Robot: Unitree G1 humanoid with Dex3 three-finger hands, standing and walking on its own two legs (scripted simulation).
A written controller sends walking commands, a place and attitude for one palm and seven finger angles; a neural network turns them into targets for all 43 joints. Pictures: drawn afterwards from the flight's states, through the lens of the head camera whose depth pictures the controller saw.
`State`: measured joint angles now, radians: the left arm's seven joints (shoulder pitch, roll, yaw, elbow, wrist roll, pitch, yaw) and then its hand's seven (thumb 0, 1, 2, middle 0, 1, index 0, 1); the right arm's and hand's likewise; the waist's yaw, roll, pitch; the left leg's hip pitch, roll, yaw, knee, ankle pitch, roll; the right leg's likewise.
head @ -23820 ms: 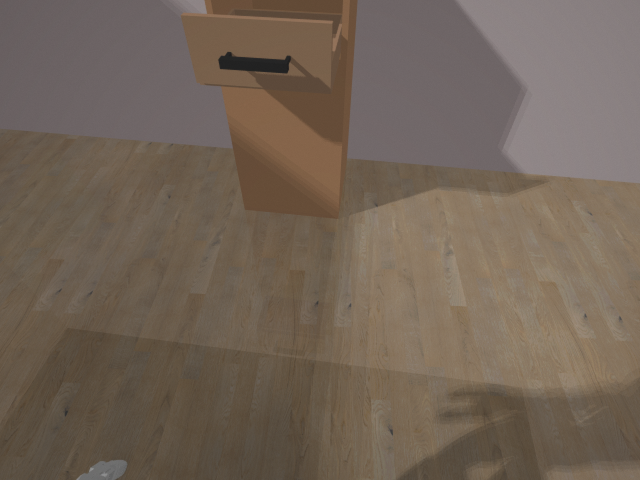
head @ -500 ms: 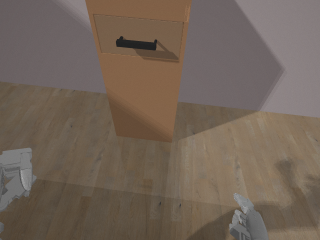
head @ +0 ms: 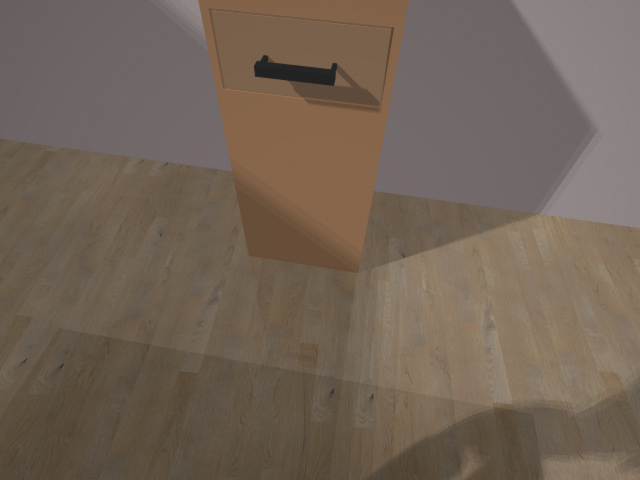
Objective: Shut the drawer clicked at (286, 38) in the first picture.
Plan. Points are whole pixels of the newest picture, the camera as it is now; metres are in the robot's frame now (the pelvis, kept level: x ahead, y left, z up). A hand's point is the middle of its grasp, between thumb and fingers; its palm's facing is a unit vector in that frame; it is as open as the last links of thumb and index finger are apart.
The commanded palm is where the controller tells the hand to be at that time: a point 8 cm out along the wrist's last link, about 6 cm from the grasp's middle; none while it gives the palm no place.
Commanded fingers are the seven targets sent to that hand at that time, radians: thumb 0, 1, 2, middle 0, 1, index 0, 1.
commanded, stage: let the arm hang, fingers relaxed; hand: left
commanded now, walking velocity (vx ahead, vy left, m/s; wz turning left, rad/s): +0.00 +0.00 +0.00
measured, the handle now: (297, 68) +0.91 +0.12 +0.04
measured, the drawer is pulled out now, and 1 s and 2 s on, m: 0.00 0.00 0.00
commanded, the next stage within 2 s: look to check the result in 0.60 s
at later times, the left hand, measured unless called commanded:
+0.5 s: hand out of the picture +0.01 +0.16 -0.18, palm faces +0.01 -0.98 -0.18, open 7.3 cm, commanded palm none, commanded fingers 0.00 0.90 0.90 -0.20 -0.30 -0.20 -0.30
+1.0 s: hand out of the picture +0.03 +0.17 -0.17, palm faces +0.01 -0.97 -0.23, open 7.4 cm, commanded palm none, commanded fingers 0.00 0.90 0.90 -0.20 -0.30 -0.20 -0.30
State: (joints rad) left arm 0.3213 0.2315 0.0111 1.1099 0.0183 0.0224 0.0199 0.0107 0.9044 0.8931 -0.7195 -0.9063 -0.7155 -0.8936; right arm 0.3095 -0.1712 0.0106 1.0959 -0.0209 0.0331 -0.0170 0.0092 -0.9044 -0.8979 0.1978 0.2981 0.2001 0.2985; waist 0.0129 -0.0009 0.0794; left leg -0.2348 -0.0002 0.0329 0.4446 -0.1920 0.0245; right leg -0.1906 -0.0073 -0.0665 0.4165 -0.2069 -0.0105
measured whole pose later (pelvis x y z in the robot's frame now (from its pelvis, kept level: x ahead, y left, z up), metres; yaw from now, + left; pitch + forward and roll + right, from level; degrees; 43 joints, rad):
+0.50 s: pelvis +0.00 +0.00 +0.00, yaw -1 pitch -1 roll +0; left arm 0.27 0.13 0.01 1.14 0.02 0.00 0.03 0.01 0.92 0.89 -0.21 -0.31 -0.20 -0.31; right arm 0.30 -0.11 -0.01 1.13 -0.02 0.00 -0.03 0.00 -0.91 -0.90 0.20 0.30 0.20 0.30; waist -0.01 0.01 0.04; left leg -0.21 0.00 0.05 0.42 -0.19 0.02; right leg -0.19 -0.01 -0.05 0.44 -0.22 -0.01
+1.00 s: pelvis +0.01 -0.02 +0.00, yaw -1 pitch -2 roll +0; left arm 0.23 0.18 0.02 1.15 0.02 -0.01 0.02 0.00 0.91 0.89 -0.20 -0.30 -0.20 -0.30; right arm 0.24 -0.18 -0.01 1.14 -0.02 0.00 -0.03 0.00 -0.91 -0.90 0.20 0.30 0.20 0.30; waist 0.00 0.02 0.06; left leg -0.17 0.02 0.04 0.39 -0.19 0.00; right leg -0.15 0.01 -0.06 0.39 -0.22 -0.03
